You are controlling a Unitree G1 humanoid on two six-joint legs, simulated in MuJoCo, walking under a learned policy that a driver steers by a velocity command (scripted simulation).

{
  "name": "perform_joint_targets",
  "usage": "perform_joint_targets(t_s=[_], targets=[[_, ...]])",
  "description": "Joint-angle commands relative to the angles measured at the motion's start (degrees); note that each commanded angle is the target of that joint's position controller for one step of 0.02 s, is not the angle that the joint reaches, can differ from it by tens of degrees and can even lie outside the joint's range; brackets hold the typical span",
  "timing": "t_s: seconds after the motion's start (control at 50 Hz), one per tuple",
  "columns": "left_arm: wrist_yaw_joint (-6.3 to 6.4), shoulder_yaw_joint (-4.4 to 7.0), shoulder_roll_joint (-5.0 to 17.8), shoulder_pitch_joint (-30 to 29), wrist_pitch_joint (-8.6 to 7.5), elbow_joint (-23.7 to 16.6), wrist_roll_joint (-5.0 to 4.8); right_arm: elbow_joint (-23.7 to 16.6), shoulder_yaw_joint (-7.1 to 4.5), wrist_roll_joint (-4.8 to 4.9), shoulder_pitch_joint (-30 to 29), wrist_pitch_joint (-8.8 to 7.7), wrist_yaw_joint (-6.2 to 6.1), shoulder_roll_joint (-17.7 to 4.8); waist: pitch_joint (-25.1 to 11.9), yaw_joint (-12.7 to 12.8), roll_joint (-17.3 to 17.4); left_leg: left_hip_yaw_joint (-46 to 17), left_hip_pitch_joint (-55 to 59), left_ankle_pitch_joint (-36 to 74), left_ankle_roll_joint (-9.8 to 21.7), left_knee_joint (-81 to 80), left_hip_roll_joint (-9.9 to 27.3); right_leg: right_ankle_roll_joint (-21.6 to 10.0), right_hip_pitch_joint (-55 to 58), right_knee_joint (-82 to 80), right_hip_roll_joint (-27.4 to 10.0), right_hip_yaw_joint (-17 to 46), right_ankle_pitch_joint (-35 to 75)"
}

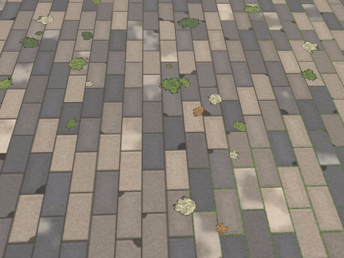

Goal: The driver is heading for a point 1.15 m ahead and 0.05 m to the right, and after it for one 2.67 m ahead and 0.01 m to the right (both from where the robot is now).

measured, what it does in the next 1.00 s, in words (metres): walks ahead: right foot, then left foot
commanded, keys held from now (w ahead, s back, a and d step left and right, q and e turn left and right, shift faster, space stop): e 0.22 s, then no key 0.74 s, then w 0.04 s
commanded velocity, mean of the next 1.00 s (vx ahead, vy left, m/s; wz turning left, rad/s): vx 0.05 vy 0.00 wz -0.27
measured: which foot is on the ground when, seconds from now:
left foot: down 0.00-0.24, up 0.26-0.58, down 0.60-1.00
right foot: up 0.00-0.22, down 0.24-1.00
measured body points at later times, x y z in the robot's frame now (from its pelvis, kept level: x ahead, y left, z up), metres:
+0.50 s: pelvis +0.11 -0.03 +0.00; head +0.14 -0.05 +0.44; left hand +0.33 +0.19 -0.09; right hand +0.20 -0.33 -0.12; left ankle +0.16 +0.12 -0.70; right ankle +0.14 -0.13 -0.74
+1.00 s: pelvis +0.15 +0.00 -0.01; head +0.16 +0.00 +0.44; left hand +0.32 +0.23 -0.13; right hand +0.21 -0.27 -0.13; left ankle +0.16 +0.11 -0.74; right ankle +0.14 -0.13 -0.74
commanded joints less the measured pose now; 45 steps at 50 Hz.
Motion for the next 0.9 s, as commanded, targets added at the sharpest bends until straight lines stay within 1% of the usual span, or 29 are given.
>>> perform_joint_targets(t_s=[0.02,0.08,0.16,0.18,0.2,0.22,0.24,0.26,0.28,0.3,0.32,0.34,0.36,0.38,0.4,0.46,0.52,0.54,0.56,0.58,0.6,0.62,0.64,0.66,0.68,0.72,0.78,0.84,0.9], targets=[[-0.46,0.13,0.91,0.32,0.36,-4.11,0.43,-2.92,-3.18,0.54,-3.25,0.25,-1.09,-10.35,-7.25,1.17,9.28,-7.43,8.35,31.38,10.38,-8.13,15.98,0.63,-0.5,-7.77,-2.46,0.5,6.9],[-1.66,0.22,1.02,-2.7,0.28,-4.62,0.46,-2.08,-3.43,1.24,-4.87,1.27,-1.48,-11.02,-7.24,0.52,9.2,-2.11,7.59,28.16,8.97,-7.92,15.09,-0.5,4.86,-16.85,-2.0,-1.68,13.63],[-2.95,1.18,2.54,-5.97,0.7,-6.48,0.43,-0.82,-4.16,2.76,-4.67,1.93,-0.84,-12.45,-6.25,-0.17,9.42,-0.36,10.35,26.64,7.4,-3.37,16.22,-3.13,8.23,-25.3,-0.67,-4.1,10.74],[-3.13,1.52,2.89,-5.43,0.79,-6.64,0.38,-0.71,-4.31,3.24,-5.03,2.03,-0.73,-12.65,-6.37,0.37,9.48,-0.01,11.15,27.83,6.7,-0.88,16.27,-4.14,9.75,-28.26,0.03,-4.89,10.29],[-3.09,2.03,3.34,-3.04,0.76,-6.12,0.44,-0.63,-4.35,3.71,-5.76,2.12,-0.72,-12.5,-7.15,2.0,8.89,1.54,10.79,30.09,5.34,3.79,15.11,-5.46,14.07,-33.34,1.6,-6.2,12.83],[-2.48,3.16,5.52,1.71,0.6,-4.81,0.72,0.08,-4.07,3.6,-3.93,2.08,-0.58,-11.05,-9.43,3.82,6.16,3.77,8.15,29.68,2.89,12.38,12.01,-7.51,22.48,-38.41,3.64,-6.04,19.39],[-1.08,4.78,11.69,6.12,0.4,-5.21,1.03,-0.75,-3.21,1.59,-1.34,1.84,-0.29,-8.9,-13.61,4.75,-4.8,5.62,-4.22,11.41,-1.75,27.44,7.64,-12.36,36.58,-38.88,-6.6,8.28,45.45],[-0.44,4.53,15.76,3.83,-0.06,-7.11,2.32,-2.79,-1.48,-1.04,0.92,1.73,-0.01,-5.71,-18.45,1.3,-15.25,0.92,-21.18,-31.27,-5.9,45.46,-1.03,-26.36,45.74,-37.85,-21.59,29.97,58.97],[-0.88,3.17,10.76,4.57,-0.65,-6.88,2.12,-1.71,-2.31,0.64,-2.42,2.01,0.34,-9.37,-22.8,5.51,-7.18,-8.55,-21.84,-29.39,-5.82,50.24,0.24,-27.36,42.66,-40.42,-21.18,28.16,50.68],[-1.03,2.22,8.43,1.85,-1.28,-6.31,1.69,-2.13,-2.47,2.12,-4.84,2.58,0.29,-10.12,-17.78,4.4,-5.06,-8.67,-23.32,-25.41,-5.02,49.52,2.02,-23.98,38.84,-40.72,-18.24,21.79,44.77],[-0.9,1.64,6.32,-0.5,-1.43,-5.7,0.8,-1.47,-2.4,1.61,-5.27,3.08,-0.32,-9.45,-14.28,3.18,-1.74,-8.5,-23.44,-21.63,-4.77,45.43,3.27,-20.12,34.76,-41.34,-14.67,17.7,37.78],[-0.61,1.18,5.42,-2.66,-1.21,-5.7,0.5,-1.28,-2.55,0.9,-6.02,3.64,-0.99,-9.76,-12.09,2.35,-1.44,-8.57,-21.57,-18.64,-5.03,41.99,3.9,-18.24,30.28,-42.35,-12.9,15.74,33.9],[-0.35,1.04,5.79,-4.52,-1.01,-5.75,0.98,-1.02,-2.61,0.82,-5.14,4.19,-1.1,-9.66,-11.32,0.85,-2.77,-7.76,-17.06,-16.09,-5.41,40.96,3.3,-17.83,25.06,-43.26,-11.37,13.52,34.35],[-0.13,0.98,5.86,-5.64,-0.93,-5.72,1.62,-0.5,-2.47,0.89,-3.67,4.49,-1.12,-8.97,-11.49,-0.1,-3.52,-7.18,-14.1,-14.47,-5.79,39.25,2.55,-17.79,22.59,-43.79,-10.43,11.96,34.84],[0.08,0.92,5.7,-6.08,-0.97,-5.48,1.92,-0.06,-2.16,1.02,-2.58,4.62,-1.14,-7.98,-11.84,-0.52,-3.96,-6.87,-12.18,-13.6,-6.09,36.03,2.28,-17.77,21.67,-43.94,-9.79,10.67,34.98],[0.45,0.76,5.18,-5.98,-0.89,-4.39,1.85,0.05,-1.0,1.0,-3.64,4.76,-1.14,-5.55,-11.81,0.66,-4.62,-6.8,-7.63,-10.92,-6.05,25.45,2.29,-17.22,20.64,-43.95,-8.94,9.51,29.43],[0.33,0.23,4.56,-4.97,-0.54,-3.05,2.11,-0.12,-0.97,1.31,-4.76,4.85,-0.69,-6.11,-10.73,1.9,-5.5,-6.64,-3.9,-8.76,-5.39,17.95,1.91,-16.91,19.79,-44.17,-9.58,11.78,19.43],[0.17,-0.12,4.02,-5.22,-0.47,-2.64,2.0,0.06,-0.95,1.25,-4.51,4.78,-0.47,-5.94,-9.98,1.52,-5.27,-6.21,-1.93,-7.04,-4.87,14.04,1.56,-16.16,19.09,-43.74,-9.23,12.18,15.74],[0.02,-0.59,3.17,-5.89,-0.43,-2.31,1.74,0.55,-0.81,1.02,-3.49,4.61,-0.16,-5.29,-9.17,0.38,-4.76,-5.29,1.67,-3.07,-4.06,7.93,0.94,-14.8,17.51,-42.94,-8.35,11.93,12.04],[-0.12,-1.26,1.55,-4.82,-0.56,-1.46,1.62,0.9,-0.59,0.36,-2.8,4.42,0.16,-4.83,-8.45,-0.3,-3.66,-5.28,5.63,1.51,-3.03,1.31,0.84,-12.3,15.81,-42.28,-6.75,11.4,7.91],[-0.26,-1.87,-0.15,-2.39,-0.92,-0.42,2.13,0.6,-0.64,-0.71,-2.43,4.18,0.22,-6.5,-8.14,0.62,-0.3,-10.15,8.96,7.0,-1.47,-0.95,4.98,-8.76,13.62,-39.86,-4.12,9.98,3.47],[-0.53,-1.62,-0.03,1.02,-1.29,-0.04,2.62,-0.1,-1.37,-0.88,-4.9,4.09,0.04,-10.77,-6.38,4.78,8.34,-14.55,5.5,6.63,1.56,-0.95,9.89,-5.78,13.03,-37.27,0.75,4.95,-0.54],[-0.35,-1.63,-0.04,-0.53,-1.35,0.09,2.83,0.36,-0.86,-0.81,-6.77,3.87,0.32,-7.82,-6.06,4.66,12.84,-15.56,-3.22,-5.59,3.4,-3.92,9.68,-3.73,20.43,-36.53,1.74,2.26,2.85],[-0.16,-1.28,1.32,-2.78,-1.13,0.24,2.82,-0.18,-0.06,-0.92,-8.2,3.47,0.56,-5.31,-4.16,3.73,11.72,-14.14,-6.05,-11.92,2.13,-5.07,7.5,-3.36,23.03,-36.16,1.42,2.68,5.99],[0.11,-1.02,1.68,-3.79,-0.81,0.5,2.56,0.16,0.02,-0.91,-7.95,3.05,0.65,-5.3,-3.42,3.06,10.68,-12.53,-6.55,-12.73,0.55,-4.84,6.04,-3.89,23.52,-35.8,1.18,2.97,7.39],[0.42,-0.94,1.55,-3.3,-0.31,1.14,2.43,0.87,0.05,-0.34,-6.33,2.18,0.51,-5.73,-2.69,2.46,9.44,-11.05,-4.99,-9.32,-0.6,-3.48,4.87,-4.82,22.83,-36.45,0.5,4.19,9.48],[0.43,-1.04,0.44,-2.77,-0.67,2.53,2.12,1.73,0.27,0.13,-3.7,2.02,-0.04,-5.37,-3.59,1.47,5.84,-9.99,-1.79,-4.75,-0.44,-1.33,4.1,-4.97,22.09,-36.84,0.27,4.41,11.96],[0.56,-0.94,-0.07,-2.33,-0.9,3.97,1.92,2.05,0.44,0.2,-3.21,2.2,-0.28,-5.02,-4.38,1.1,3.81,-9.49,-0.37,-2.09,-0.08,-0.46,3.6,-4.43,22.69,-36.68,0.15,4.45,14.76],[0.83,-0.79,-0.1,-1.73,-0.85,5.45,1.79,2.58,0.58,0.33,-3.09,2.26,-0.19,-4.63,-4.74,1.08,2.53,-9.04,0.27,0.03,0.09,-0.1,3.15,-4.13,23.75,-36.54,-0.09,4.61,17.12]])
Keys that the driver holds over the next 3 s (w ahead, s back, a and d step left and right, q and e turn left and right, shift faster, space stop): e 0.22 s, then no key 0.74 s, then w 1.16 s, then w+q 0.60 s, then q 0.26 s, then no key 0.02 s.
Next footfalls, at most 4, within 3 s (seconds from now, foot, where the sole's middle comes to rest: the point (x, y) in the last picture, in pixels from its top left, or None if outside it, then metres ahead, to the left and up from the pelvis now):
0.24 right None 0.18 -0.14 -0.78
0.60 left None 0.20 0.10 -0.78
1.68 left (171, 211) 0.62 -0.01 -0.78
2.22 right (237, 161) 0.86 -0.31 -0.78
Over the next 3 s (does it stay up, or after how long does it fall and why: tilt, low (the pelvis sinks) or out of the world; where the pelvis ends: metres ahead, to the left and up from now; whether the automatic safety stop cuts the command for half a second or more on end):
stays up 1.09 -0.16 0.00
